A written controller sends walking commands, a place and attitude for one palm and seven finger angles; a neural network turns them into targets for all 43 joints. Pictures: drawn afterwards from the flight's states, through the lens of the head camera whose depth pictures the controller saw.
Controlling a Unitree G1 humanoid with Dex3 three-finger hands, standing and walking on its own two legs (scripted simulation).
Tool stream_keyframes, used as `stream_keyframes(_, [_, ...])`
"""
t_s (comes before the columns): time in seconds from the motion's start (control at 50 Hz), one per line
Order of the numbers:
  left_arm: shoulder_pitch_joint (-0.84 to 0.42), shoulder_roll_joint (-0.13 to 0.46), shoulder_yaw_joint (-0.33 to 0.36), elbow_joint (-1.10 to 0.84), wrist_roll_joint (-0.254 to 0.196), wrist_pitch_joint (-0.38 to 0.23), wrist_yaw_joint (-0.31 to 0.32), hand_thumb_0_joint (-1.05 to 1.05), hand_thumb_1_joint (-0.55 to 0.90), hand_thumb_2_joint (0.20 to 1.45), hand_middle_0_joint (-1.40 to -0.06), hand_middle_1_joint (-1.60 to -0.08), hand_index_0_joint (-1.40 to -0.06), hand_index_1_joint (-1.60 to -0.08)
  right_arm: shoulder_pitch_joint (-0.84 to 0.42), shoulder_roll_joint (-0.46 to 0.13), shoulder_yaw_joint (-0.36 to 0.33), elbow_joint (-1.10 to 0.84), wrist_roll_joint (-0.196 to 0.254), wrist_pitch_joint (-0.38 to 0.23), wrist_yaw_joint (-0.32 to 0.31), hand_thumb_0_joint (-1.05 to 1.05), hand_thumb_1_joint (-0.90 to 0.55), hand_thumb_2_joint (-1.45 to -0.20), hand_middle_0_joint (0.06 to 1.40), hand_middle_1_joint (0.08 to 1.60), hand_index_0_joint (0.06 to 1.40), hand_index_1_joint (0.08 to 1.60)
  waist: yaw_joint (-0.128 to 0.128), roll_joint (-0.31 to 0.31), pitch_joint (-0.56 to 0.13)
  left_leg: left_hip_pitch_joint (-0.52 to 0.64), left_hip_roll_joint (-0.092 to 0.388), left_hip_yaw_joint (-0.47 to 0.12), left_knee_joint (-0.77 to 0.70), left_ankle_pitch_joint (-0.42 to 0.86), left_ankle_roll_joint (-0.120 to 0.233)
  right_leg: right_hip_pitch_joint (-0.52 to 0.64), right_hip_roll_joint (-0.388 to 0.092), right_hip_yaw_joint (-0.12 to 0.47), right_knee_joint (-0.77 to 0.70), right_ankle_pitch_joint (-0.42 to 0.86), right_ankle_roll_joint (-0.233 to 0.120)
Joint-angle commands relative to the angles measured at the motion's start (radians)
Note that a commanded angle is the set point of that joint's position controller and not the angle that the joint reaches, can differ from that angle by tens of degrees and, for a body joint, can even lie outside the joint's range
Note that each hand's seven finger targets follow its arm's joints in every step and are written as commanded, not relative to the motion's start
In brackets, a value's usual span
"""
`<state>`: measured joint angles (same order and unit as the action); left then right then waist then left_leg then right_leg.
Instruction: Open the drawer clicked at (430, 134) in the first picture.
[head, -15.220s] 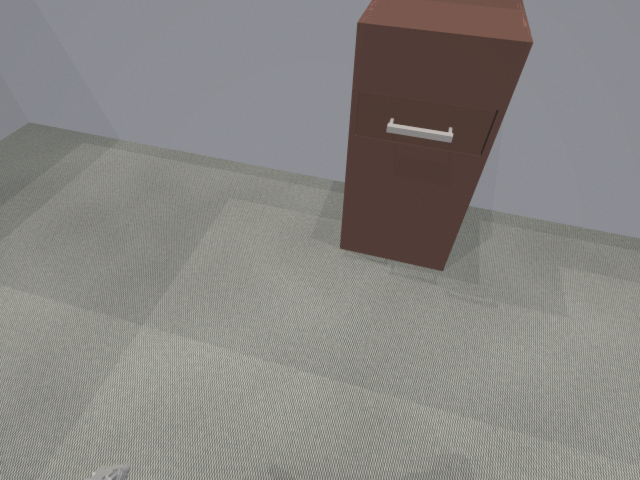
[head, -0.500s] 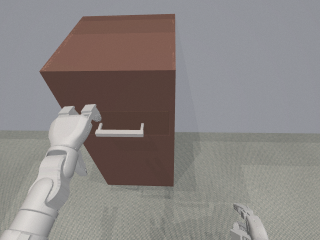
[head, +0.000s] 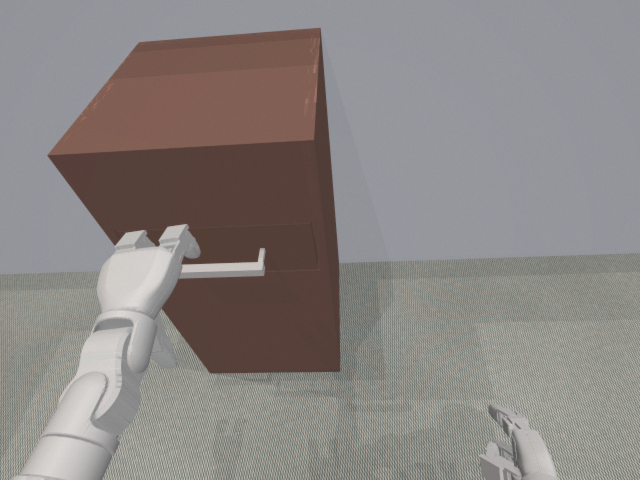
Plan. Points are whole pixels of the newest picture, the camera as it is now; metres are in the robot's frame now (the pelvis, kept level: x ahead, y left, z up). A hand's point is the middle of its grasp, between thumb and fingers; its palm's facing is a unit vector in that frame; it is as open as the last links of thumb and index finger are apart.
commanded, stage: move the hooked fingers above the handle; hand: left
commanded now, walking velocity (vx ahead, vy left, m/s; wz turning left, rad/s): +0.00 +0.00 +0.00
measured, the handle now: (218, 262) +0.52 +0.29 -0.13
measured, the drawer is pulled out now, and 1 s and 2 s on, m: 0.00 0.00 0.00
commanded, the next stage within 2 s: none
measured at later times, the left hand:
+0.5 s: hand (177, 285) +0.36 +0.27 +0.02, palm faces -0.02 -0.03 -1.00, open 13.8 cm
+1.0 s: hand (188, 273) +0.42 +0.29 -0.03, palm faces -0.04 +0.00 -1.00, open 13.8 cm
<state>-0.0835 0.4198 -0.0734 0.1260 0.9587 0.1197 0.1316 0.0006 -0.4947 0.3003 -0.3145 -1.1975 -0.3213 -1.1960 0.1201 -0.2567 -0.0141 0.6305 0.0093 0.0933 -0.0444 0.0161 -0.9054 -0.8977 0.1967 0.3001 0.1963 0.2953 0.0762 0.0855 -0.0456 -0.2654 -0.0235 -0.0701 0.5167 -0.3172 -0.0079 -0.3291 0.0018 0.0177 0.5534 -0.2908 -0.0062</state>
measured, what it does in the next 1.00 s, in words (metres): stands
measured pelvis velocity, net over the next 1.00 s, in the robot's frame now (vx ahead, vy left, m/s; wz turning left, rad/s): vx -0.02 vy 0.03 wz -0.02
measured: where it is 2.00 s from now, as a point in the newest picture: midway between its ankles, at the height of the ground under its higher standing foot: outside the picture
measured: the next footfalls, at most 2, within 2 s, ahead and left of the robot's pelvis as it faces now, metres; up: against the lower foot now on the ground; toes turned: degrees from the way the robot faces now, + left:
none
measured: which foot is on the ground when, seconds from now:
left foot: down 0.00-1.00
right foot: down 0.00-1.00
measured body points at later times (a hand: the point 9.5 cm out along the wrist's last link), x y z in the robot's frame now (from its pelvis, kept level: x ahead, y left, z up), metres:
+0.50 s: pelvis -0.02 +0.02 -0.02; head +0.04 +0.00 +0.43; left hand +0.35 +0.27 +0.07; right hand +0.10 -0.24 -0.15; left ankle -0.03 +0.13 -0.73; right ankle -0.01 -0.11 -0.73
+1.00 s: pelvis -0.02 +0.03 -0.04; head +0.08 +0.03 +0.40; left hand +0.41 +0.29 +0.02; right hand +0.04 -0.25 -0.17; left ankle -0.03 +0.13 -0.73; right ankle -0.01 -0.11 -0.73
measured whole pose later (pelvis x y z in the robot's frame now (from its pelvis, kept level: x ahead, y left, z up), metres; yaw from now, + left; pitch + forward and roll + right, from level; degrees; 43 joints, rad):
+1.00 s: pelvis -0.02 +0.03 -0.04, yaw -1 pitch +19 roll -1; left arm -0.60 0.50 0.03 0.92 1.11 -0.10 0.36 0.00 -0.49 0.30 -0.32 -1.20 -0.32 -1.20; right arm 0.29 -0.25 -0.06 0.69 -0.02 0.10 -0.02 0.01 -0.90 -0.90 0.20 0.30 0.20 0.30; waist -0.05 0.04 -0.14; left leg -0.76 -0.04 -0.05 0.87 -0.43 0.02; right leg -0.79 0.00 0.04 0.81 -0.35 0.03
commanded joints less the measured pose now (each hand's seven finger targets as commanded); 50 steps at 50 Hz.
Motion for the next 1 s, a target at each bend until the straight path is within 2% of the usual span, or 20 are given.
stream_keyframes(0.0, [-0.296, 0.243, 0.141, -0.075, 0.016, -0.018, 0.011, 0.000, -0.500, 0.300, -0.300, -1.200, -0.300, -1.200, -0.100, -0.094, -0.022, -0.141, -0.003, -0.039, -0.030, 0.000, -0.900, -0.900, 0.200, 0.300, 0.200, 0.300, -0.013, -0.175, -0.180, -0.071, -0.042, 0.098, -0.029, 0.247, 0.045, 0.184, -0.007, -0.008, -0.060, 0.305, -0.010])
stream_keyframes(0.04, [-0.343, 0.248, 0.140, -0.083, 0.020, -0.054, 0.013, 0.000, -0.500, 0.300, -0.300, -1.200, -0.300, -1.200, -0.092, -0.092, -0.026, -0.142, -0.005, -0.047, -0.036, 0.000, -0.900, -0.900, 0.200, 0.300, 0.200, 0.300, -0.013, -0.132, -0.215, -0.060, -0.046, 0.097, -0.014, 0.254, 0.046, 0.178, -0.009, -0.005, -0.049, 0.314, -0.013])
stream_keyframes(0.06, [-0.360, 0.275, 0.168, -0.066, 0.022, -0.069, 0.018, 0.000, -0.500, 0.300, -0.300, -1.200, -0.300, -1.200, -0.082, -0.094, -0.030, -0.140, -0.007, -0.047, -0.040, 0.000, -0.900, -0.900, 0.200, 0.300, 0.200, 0.300, -0.015, -0.117, -0.225, -0.061, -0.047, 0.097, -0.010, 0.239, 0.045, 0.169, -0.006, -0.004, -0.050, 0.284, -0.014])
stream_keyframes(0.1, [-0.413, 0.257, 0.148, -0.045, 0.029, -0.105, 0.028, 0.000, -0.500, 0.300, -0.300, -1.200, -0.300, -1.200, -0.063, -0.088, -0.033, -0.133, -0.009, -0.053, -0.043, 0.000, -0.900, -0.900, 0.200, 0.300, 0.200, 0.300, -0.024, -0.081, -0.237, -0.065, -0.051, 0.092, 0.008, 0.245, 0.045, 0.144, -0.006, -0.007, -0.034, 0.291, -0.019])
stream_keyframes(0.18, [-0.482, 0.271, 0.162, 0.032, 0.043, -0.157, 0.058, 0.000, -0.500, 0.300, -0.300, -1.200, -0.300, -1.200, -0.020, -0.092, -0.047, -0.119, -0.010, -0.060, -0.046, 0.000, -0.900, -0.900, 0.200, 0.300, 0.200, 0.300, -0.038, -0.075, -0.258, -0.091, -0.050, 0.088, 0.036, 0.226, 0.045, 0.086, -0.001, -0.014, -0.014, 0.255, -0.022])
stream_keyframes(0.22, [-0.496, 0.249, 0.147, 0.059, 0.052, -0.169, 0.077, 0.000, -0.500, 0.300, -0.300, -1.200, -0.300, -1.200, -0.006, -0.093, -0.056, -0.114, -0.010, -0.061, -0.043, 0.000, -0.900, -0.900, 0.200, 0.300, 0.200, 0.300, -0.044, -0.056, -0.272, -0.088, -0.048, 0.089, 0.054, 0.249, 0.044, 0.055, 0.006, -0.023, 0.005, 0.266, -0.029])
stream_keyframes(0.26, [-0.555, 0.236, 0.131, 0.099, 0.059, -0.176, 0.093, 0.000, -0.500, 0.300, -0.300, -1.200, -0.300, -1.200, 0.022, -0.099, -0.063, -0.106, -0.010, -0.061, -0.040, 0.000, -0.900, -0.900, 0.200, 0.300, 0.200, 0.300, -0.062, -0.074, -0.284, -0.095, -0.044, 0.080, 0.066, 0.248, 0.042, 0.018, 0.013, -0.035, 0.020, 0.244, -0.031])
stream_keyframes(0.3, [-0.580, 0.229, 0.120, 0.131, 0.062, -0.179, 0.110, 0.000, -0.500, 0.300, -0.300, -1.200, -0.300, -1.200, 0.044, -0.101, -0.069, -0.101, -0.010, -0.059, -0.037, 0.000, -0.900, -0.900, 0.200, 0.300, 0.200, 0.300, -0.064, -0.065, -0.307, -0.102, -0.043, 0.076, 0.077, 0.258, 0.042, 0.002, 0.013, -0.040, 0.036, 0.246, -0.034])
stream_keyframes(0.36, [-0.608, 0.258, 0.145, 0.213, 0.075, -0.171, 0.133, 0.000, -0.500, 0.300, -0.300, -1.200, -0.300, -1.200, 0.073, -0.111, -0.075, -0.093, -0.011, -0.051, -0.035, 0.000, -0.900, -0.900, 0.200, 0.300, 0.200, 0.300, -0.064, -0.079, -0.323, -0.132, -0.040, 0.071, 0.086, 0.253, 0.040, -0.017, 0.019, -0.046, 0.052, 0.228, -0.036])
stream_keyframes(0.4, [-0.626, 0.252, 0.139, 0.239, 0.081, -0.171, 0.147, 0.000, -0.500, 0.300, -0.300, -1.200, -0.300, -1.200, 0.091, -0.111, -0.078, -0.092, -0.009, -0.047, -0.031, 0.000, -0.900, -0.900, 0.200, 0.300, 0.200, 0.300, -0.062, -0.059, -0.343, -0.133, -0.035, 0.069, 0.090, 0.269, 0.039, -0.029, 0.020, -0.049, 0.067, 0.233, -0.041])
stream_keyframes(0.42, [-0.602, 0.283, 0.175, 0.259, 0.083, -0.170, 0.155, 0.000, -0.500, 0.300, -0.300, -1.200, -0.300, -1.200, 0.101, -0.114, -0.081, -0.090, -0.011, -0.045, -0.030, 0.000, -0.900, -0.900, 0.200, 0.300, 0.200, 0.300, -0.049, -0.059, -0.362, -0.138, -0.034, 0.069, 0.094, 0.288, 0.038, -0.018, 0.022, -0.050, 0.075, 0.247, -0.044])
stream_keyframes(0.46, [-0.596, 0.297, 0.195, 0.286, 0.085, -0.165, 0.168, 0.000, -0.500, 0.300, -0.300, -1.200, -0.300, -1.200, 0.112, -0.121, -0.083, -0.090, -0.014, -0.037, -0.027, 0.000, -0.900, -0.900, 0.200, 0.300, 0.200, 0.300, -0.047, -0.064, -0.389, -0.152, -0.031, 0.064, 0.099, 0.314, 0.035, -0.011, 0.025, -0.052, 0.088, 0.261, -0.045])
stream_keyframes(0.5, [-0.600, 0.280, 0.182, 0.308, 0.085, -0.166, 0.179, 0.000, -0.500, 0.300, -0.300, -1.200, -0.300, -1.200, 0.128, -0.120, -0.086, -0.087, -0.013, -0.036, -0.023, 0.000, -0.900, -0.900, 0.200, 0.300, 0.200, 0.300, -0.053, -0.065, -0.384, -0.156, -0.025, 0.068, 0.105, 0.319, 0.037, -0.026, 0.026, -0.050, 0.093, 0.267, -0.044])
stream_keyframes(0.56, [-0.610, 0.306, 0.203, 0.343, 0.090, -0.165, 0.188, 0.000, -0.500, 0.300, -0.300, -1.200, -0.300, -1.200, 0.144, -0.130, -0.088, -0.080, -0.016, -0.028, -0.017, 0.000, -0.900, -0.900, 0.200, 0.300, 0.200, 0.300, -0.056, -0.057, -0.380, -0.179, -0.019, 0.064, 0.112, 0.336, 0.034, -0.042, 0.030, -0.052, 0.104, 0.265, -0.047])
stream_keyframes(0.68, [-0.694, 0.254, 0.144, 0.405, 0.106, -0.186, 0.205, 0.000, -0.500, 0.300, -0.300, -1.200, -0.300, -1.200, 0.193, -0.138, -0.098, -0.059, -0.016, -0.025, -0.009, 0.000, -0.900, -0.900, 0.200, 0.300, 0.200, 0.300, -0.097, -0.045, -0.363, -0.178, -0.004, 0.056, 0.133, 0.308, 0.034, -0.141, 0.034, -0.060, 0.117, 0.199, -0.047])
stream_keyframes(0.82, [-0.845, 0.325, 0.182, 0.511, 0.135, -0.227, 0.250, 0.000, -0.500, 0.300, -0.300, -1.200, -0.300, -1.200, 0.240, -0.150, -0.101, -0.019, -0.030, -0.013, -0.007, 0.000, -0.900, -0.900, 0.200, 0.300, 0.200, 0.300, -0.125, -0.021, -0.406, -0.216, -0.003, 0.045, 0.194, 0.272, 0.036, -0.245, 0.036, -0.060, 0.165, 0.158, -0.049])
stream_keyframes(0.84, [-0.876, 0.310, 0.162, 0.525, 0.138, -0.228, 0.259, 0.000, -0.500, 0.300, -0.300, -1.200, -0.300, -1.200, 0.243, -0.147, -0.100, -0.016, -0.029, -0.013, -0.005, 0.000, -0.900, -0.900, 0.200, 0.300, 0.200, 0.300, -0.136, -0.001, -0.405, -0.222, -0.003, 0.046, 0.204, 0.266, 0.036, -0.267, 0.036, -0.061, 0.170, 0.154, -0.049])
stream_keyframes(0.86, [-0.902, 0.335, 0.183, 0.539, 0.141, -0.231, 0.267, 0.000, -0.500, 0.300, -0.300, -1.200, -0.300, -1.200, 0.250, -0.151, -0.101, -0.006, -0.034, -0.011, -0.004, 0.000, -0.900, -0.900, 0.200, 0.300, 0.200, 0.300, -0.139, -0.013, -0.419, -0.234, -0.002, 0.042, 0.216, 0.278, 0.036, -0.270, 0.037, -0.063, 0.181, 0.159, -0.050])
stream_keyframes(0.9, [-0.910, 0.341, 0.182, 0.573, 0.147, -0.226, 0.279, 0.000, -0.500, 0.300, -0.300, -1.200, -0.300, -1.200, 0.262, -0.153, -0.102, -0.004, -0.038, -0.008, 0.003, 0.000, -0.900, -0.900, 0.200, 0.300, 0.200, 0.300, -0.136, 0.019, -0.460, -0.240, -0.003, 0.043, 0.239, 0.289, 0.031, -0.292, 0.037, -0.061, 0.204, 0.166, -0.049])
stream_keyframes(0.98, [-0.904, 0.368, 0.191, 0.682, 0.141, -0.199, 0.272, 0.000, -0.500, 0.300, -0.300, -1.200, -0.300, -1.200, 0.282, -0.164, -0.100, 0.005, -0.041, 0.002, 0.013, 0.000, -0.900, -0.900, 0.200, 0.300, 0.200, 0.300, -0.140, 0.000, -0.481, -0.287, -0.003, 0.050, 0.274, 0.315, 0.032, -0.300, 0.040, -0.059, 0.227, 0.205, -0.044])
